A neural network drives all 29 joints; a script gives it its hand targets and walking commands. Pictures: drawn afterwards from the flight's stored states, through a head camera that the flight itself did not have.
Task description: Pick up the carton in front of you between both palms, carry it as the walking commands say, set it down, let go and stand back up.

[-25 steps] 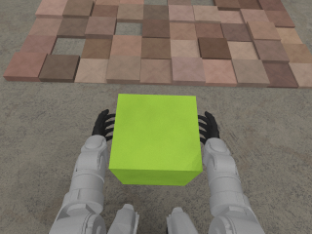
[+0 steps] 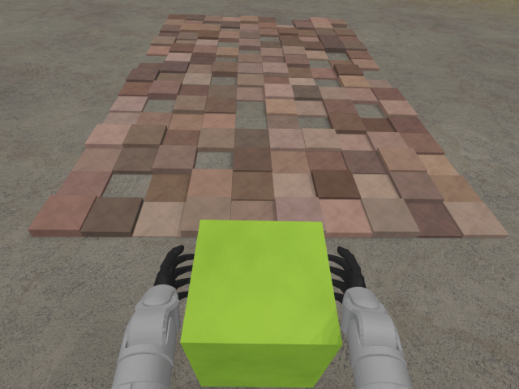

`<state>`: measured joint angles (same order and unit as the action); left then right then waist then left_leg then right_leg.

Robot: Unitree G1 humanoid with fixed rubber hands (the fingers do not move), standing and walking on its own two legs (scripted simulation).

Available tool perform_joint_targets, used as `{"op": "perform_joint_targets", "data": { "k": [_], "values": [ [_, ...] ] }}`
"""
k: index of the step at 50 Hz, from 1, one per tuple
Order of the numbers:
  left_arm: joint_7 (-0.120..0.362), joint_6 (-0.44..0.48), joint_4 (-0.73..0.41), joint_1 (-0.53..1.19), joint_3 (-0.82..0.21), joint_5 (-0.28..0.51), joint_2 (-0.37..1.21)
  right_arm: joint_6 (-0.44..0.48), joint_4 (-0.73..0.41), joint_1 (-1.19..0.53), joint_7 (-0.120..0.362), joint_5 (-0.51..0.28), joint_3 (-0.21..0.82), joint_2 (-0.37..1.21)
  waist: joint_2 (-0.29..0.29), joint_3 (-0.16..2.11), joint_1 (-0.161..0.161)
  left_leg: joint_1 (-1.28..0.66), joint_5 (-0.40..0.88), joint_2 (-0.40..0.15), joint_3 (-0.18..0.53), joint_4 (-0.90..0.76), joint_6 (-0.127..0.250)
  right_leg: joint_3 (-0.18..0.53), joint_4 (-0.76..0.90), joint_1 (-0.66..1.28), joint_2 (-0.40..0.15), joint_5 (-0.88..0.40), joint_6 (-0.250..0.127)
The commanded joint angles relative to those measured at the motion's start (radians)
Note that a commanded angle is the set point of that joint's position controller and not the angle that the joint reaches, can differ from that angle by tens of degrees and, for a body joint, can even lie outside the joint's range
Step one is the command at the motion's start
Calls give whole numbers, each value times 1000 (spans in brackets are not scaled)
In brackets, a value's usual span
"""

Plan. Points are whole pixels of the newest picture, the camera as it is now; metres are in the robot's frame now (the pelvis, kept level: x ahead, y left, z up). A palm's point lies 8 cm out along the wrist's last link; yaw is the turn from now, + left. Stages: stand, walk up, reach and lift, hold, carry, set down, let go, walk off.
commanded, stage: reach and lift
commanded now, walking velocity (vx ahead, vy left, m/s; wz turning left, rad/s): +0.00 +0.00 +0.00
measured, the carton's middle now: (259, 307) +0.31 +0.00 -0.06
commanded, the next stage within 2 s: hold in 1.06 s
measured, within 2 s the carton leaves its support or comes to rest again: neither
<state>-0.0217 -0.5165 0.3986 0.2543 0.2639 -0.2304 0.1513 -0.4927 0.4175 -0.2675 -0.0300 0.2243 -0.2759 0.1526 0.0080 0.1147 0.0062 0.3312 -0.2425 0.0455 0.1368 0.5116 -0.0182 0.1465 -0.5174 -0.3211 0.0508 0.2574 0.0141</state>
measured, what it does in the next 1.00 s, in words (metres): stands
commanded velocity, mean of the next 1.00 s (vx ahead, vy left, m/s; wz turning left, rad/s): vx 0.00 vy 0.00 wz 0.00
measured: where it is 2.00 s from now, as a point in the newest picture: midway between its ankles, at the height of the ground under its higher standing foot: outside the picture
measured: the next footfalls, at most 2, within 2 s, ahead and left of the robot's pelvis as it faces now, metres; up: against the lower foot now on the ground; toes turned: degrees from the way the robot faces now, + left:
right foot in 2.00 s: +0.17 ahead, -0.11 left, +0.00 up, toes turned -9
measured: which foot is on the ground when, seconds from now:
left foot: down 0.00-1.00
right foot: down 0.00-1.00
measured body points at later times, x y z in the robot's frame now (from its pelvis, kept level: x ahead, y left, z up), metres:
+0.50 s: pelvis -0.01 +0.00 +0.01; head -0.03 +0.00 +0.46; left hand +0.30 +0.15 +0.03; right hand +0.30 -0.15 +0.03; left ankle +0.01 +0.13 -0.74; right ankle +0.01 -0.13 -0.74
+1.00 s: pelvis +0.00 +0.00 +0.01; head -0.03 +0.00 +0.46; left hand +0.30 +0.15 +0.04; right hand +0.31 -0.15 +0.04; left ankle +0.01 +0.13 -0.74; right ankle +0.01 -0.13 -0.74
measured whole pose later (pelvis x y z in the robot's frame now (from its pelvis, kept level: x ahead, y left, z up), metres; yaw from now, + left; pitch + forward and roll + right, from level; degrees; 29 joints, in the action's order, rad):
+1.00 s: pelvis +0.00 +0.00 +0.01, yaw +0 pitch -5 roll +0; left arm 0.01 -0.70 0.29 0.26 0.23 -0.28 0.15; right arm -0.67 0.30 -0.27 0.00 0.29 -0.24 0.15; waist 0.00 0.01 0.00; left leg 0.08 -0.19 0.03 0.13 0.36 -0.01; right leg 0.14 -0.36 -0.07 0.04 0.20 0.01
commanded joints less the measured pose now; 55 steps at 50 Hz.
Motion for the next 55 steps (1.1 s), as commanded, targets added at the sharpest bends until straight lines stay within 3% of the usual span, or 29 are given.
{"op": "perform_joint_targets", "data": {
  "k": [1,9,18,38,55],
  "values": [
    [253,-36,-14,467,-580,186,947,-56,29,-419,262,-171,571,977,-8,176,-1,-207,225,49,-65,-107,-2,-64,122,143,43,-222,4],
    [275,-71,36,559,-479,146,944,-93,62,-525,288,-134,480,960,-4,51,-1,-194,39,40,-76,-138,12,-78,154,121,34,-37,-10],
    [278,-72,16,623,-503,153,962,-92,42,-586,293,-138,498,975,-6,128,-6,-239,71,42,-80,-134,8,-83,148,159,38,-65,-7],
    [267,-118,-103,482,-544,181,934,-137,-77,-448,282,-166,538,942,-8,139,-3,-318,270,53,-74,-172,-4,-76,186,257,49,-263,5],
    [268,-160,-190,481,-593,217,929,-182,-166,-443,278,-199,586,945,-5,138,-5,-349,288,54,-71,-190,-5,-72,205,292,48,-289,8]
  ]
}}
